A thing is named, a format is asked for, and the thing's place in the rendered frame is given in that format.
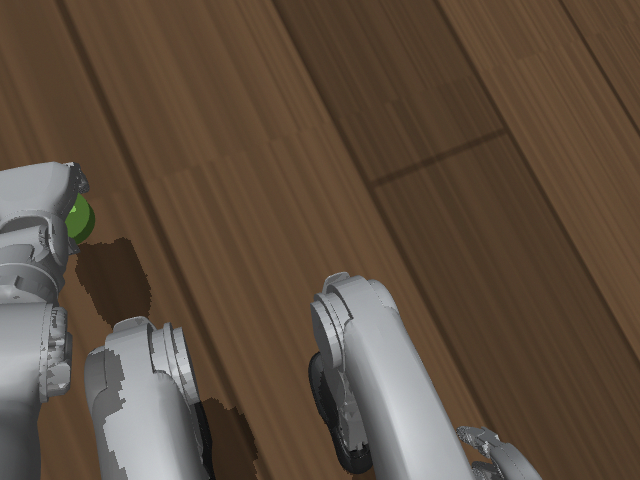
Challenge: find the right robot foot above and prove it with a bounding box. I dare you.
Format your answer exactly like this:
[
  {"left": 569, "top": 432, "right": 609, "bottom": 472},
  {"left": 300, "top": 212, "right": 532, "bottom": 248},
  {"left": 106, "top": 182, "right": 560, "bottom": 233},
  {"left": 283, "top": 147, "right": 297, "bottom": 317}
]
[{"left": 308, "top": 351, "right": 373, "bottom": 474}]

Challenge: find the left robot arm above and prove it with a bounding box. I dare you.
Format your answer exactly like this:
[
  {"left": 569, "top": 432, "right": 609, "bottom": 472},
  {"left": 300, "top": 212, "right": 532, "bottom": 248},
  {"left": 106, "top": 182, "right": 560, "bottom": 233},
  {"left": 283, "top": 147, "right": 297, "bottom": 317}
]
[{"left": 0, "top": 210, "right": 73, "bottom": 480}]

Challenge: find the right robot hand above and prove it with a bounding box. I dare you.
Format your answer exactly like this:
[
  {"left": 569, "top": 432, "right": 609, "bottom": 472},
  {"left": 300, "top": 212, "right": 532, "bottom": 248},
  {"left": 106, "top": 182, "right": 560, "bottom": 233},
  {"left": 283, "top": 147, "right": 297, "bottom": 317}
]
[{"left": 456, "top": 426, "right": 543, "bottom": 480}]

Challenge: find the left robot foot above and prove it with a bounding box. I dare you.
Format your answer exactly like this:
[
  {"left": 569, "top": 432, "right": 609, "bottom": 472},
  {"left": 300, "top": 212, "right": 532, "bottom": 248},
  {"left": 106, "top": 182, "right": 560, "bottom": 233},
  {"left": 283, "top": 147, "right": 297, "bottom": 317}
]
[{"left": 194, "top": 401, "right": 216, "bottom": 480}]

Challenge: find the tin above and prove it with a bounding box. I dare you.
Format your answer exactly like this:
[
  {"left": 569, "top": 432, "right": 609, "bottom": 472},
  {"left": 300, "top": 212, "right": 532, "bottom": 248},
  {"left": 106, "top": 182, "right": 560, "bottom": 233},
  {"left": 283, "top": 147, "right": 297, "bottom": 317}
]
[{"left": 65, "top": 193, "right": 95, "bottom": 244}]

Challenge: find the left robot hand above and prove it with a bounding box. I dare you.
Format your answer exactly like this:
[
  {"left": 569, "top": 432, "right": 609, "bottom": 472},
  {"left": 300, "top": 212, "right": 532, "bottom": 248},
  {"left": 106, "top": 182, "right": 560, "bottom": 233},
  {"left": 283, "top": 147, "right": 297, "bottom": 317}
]
[{"left": 0, "top": 161, "right": 90, "bottom": 255}]

